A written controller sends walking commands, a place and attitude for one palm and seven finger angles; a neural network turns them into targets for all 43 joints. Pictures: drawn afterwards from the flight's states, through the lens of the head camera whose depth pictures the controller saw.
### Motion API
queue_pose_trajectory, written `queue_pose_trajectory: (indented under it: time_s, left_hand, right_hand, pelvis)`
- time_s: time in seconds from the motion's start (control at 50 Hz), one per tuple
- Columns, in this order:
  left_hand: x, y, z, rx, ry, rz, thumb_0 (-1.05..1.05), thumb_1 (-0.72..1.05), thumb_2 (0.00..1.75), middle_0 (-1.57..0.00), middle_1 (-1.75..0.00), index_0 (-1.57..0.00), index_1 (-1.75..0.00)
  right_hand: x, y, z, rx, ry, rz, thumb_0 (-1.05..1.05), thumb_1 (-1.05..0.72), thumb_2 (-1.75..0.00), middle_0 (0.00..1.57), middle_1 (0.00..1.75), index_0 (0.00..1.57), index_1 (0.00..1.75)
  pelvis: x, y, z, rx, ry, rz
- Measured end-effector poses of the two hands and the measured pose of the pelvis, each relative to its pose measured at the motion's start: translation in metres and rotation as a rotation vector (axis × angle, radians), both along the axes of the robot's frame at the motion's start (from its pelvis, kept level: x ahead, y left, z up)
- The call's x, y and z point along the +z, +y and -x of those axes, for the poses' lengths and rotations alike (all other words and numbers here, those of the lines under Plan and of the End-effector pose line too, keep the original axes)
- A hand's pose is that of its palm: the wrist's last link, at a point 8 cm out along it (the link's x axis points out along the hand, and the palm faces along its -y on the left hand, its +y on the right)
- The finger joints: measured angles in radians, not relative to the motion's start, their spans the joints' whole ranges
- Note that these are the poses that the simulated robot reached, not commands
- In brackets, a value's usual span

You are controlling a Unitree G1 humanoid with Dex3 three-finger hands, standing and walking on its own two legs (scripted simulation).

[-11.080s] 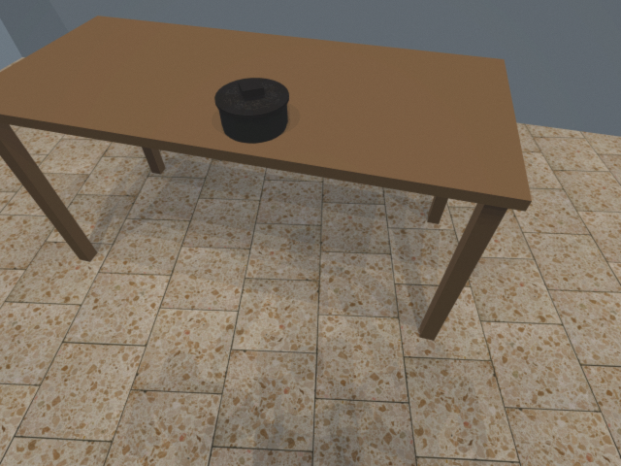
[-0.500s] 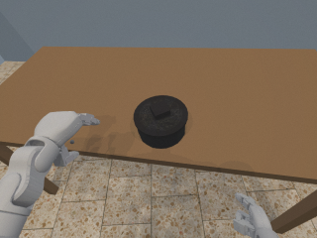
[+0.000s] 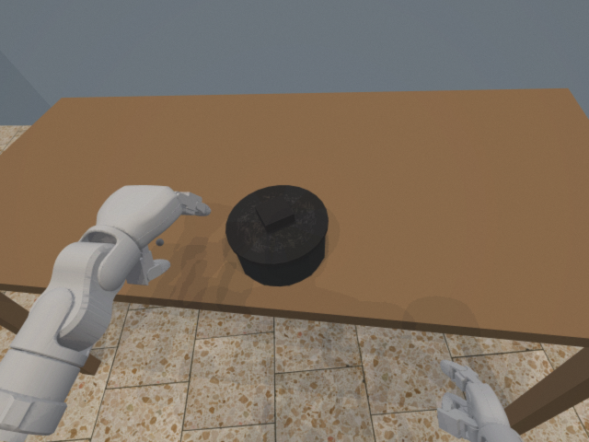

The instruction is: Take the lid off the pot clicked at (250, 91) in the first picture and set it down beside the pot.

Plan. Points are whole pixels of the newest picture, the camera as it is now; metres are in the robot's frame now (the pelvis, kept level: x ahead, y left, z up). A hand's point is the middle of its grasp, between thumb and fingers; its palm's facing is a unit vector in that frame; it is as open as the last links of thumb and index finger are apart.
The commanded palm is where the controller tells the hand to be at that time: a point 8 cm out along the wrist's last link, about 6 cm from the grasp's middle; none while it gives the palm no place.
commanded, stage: move the open hand above the knob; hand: left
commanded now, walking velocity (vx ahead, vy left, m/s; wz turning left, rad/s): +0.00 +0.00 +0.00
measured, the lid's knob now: (274, 213) +0.46 +0.08 +0.04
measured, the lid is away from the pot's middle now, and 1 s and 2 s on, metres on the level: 0.00 0.00 0.00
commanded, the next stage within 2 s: lower the open fingers around the knob in 1.76 s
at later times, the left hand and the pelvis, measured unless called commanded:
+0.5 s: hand (222, 236) +0.36 +0.13 +0.10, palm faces -0.25 +0.02 -0.97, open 10.4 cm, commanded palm +0.36 +0.14 +0.18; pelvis +0.01 +0.00 +0.00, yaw -1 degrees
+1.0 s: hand (253, 198) +0.42 +0.10 +0.11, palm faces -0.23 -0.04 -0.97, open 10.4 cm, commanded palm +0.41 +0.09 +0.18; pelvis +0.01 -0.01 +0.00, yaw -1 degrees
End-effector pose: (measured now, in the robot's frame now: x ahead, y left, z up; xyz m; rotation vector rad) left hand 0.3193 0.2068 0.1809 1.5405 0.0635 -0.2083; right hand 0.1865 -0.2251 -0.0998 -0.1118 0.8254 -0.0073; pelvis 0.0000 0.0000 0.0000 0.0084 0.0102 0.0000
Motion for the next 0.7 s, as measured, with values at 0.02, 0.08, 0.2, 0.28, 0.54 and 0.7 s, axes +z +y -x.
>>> queue_pose_trajectory:
  time_s: [0.02,0.08,0.2,0.28,0.54,0.7]
  left_hand:
    - [0.000,0.004,-0.003,0.037,-0.004,0.016,0.00,-0.30,1.37,-0.82,-0.08,-0.82,-0.08]
    - [-0.012,0.000,-0.007,0.100,0.040,0.056,0.00,-0.30,1.37,-0.82,-0.08,-0.81,-0.08]
    - [-0.025,-0.043,-0.004,-0.083,0.090,-0.007,0.00,-0.30,1.37,-0.82,-0.08,-0.81,-0.08]
    - [-0.011,-0.029,-0.027,-0.013,0.031,-0.010,0.00,-0.30,1.37,-0.82,-0.08,-0.82,-0.08]
    - [-0.018,-0.071,-0.042,-0.094,0.043,-0.015,0.00,-0.30,1.37,-0.82,-0.08,-0.82,-0.08]
    - [-0.017,-0.076,-0.061,0.011,0.036,0.040,0.00,-0.30,1.37,-0.82,-0.08,-0.81,-0.08]
  right_hand:
    - [-0.001,0.000,0.000,0.001,0.005,-0.009,0.01,-0.90,-0.90,0.20,0.30,0.20,0.30]
    - [-0.003,-0.001,0.000,0.003,0.014,-0.035,0.02,-0.90,-0.90,0.20,0.30,0.20,0.30]
    - [-0.004,-0.003,-0.007,0.001,0.005,-0.009,0.02,-0.90,-0.90,0.20,0.30,0.20,0.30]
    - [-0.004,-0.004,-0.006,-0.011,0.018,-0.010,0.01,-0.90,-0.90,0.20,0.30,0.20,0.30]
    - [-0.007,-0.004,-0.004,-0.027,0.020,-0.029,0.01,-0.90,-0.90,0.20,0.30,0.20,0.30]
    - [-0.013,-0.003,0.006,-0.032,0.068,-0.066,0.01,-0.90,-0.90,0.20,0.30,0.20,0.29]
  pelvis:
    - [0.000,-0.001,-0.001,0.000,0.003,-0.001]
    - [-0.001,-0.002,-0.001,-0.001,0.008,-0.001]
    - [-0.001,-0.004,-0.003,-0.001,0.001,-0.005]
    - [-0.002,-0.007,-0.003,-0.001,0.005,-0.007]
    - [-0.003,-0.005,-0.005,-0.009,0.012,-0.012]
    - [-0.004,-0.005,-0.006,-0.008,0.031,-0.012]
